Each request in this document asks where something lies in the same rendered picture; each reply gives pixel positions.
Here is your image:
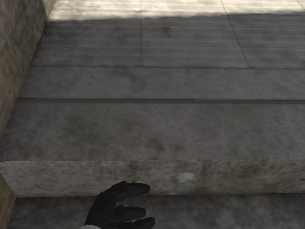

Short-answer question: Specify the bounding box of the robot left hand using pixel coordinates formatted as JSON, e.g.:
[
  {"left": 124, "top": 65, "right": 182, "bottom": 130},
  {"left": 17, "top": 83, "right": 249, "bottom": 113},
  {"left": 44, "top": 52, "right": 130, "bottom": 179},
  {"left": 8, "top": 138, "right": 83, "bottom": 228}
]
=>
[{"left": 84, "top": 180, "right": 155, "bottom": 229}]

